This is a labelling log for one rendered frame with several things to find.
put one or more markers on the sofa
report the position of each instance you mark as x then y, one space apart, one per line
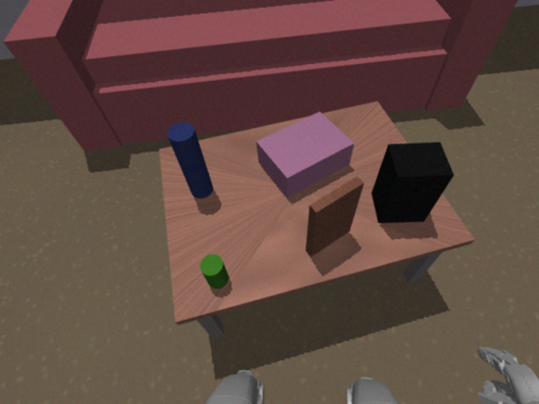
125 71

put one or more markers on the right robot hand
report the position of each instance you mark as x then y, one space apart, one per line
522 383

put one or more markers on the coffee table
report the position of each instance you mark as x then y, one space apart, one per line
261 235

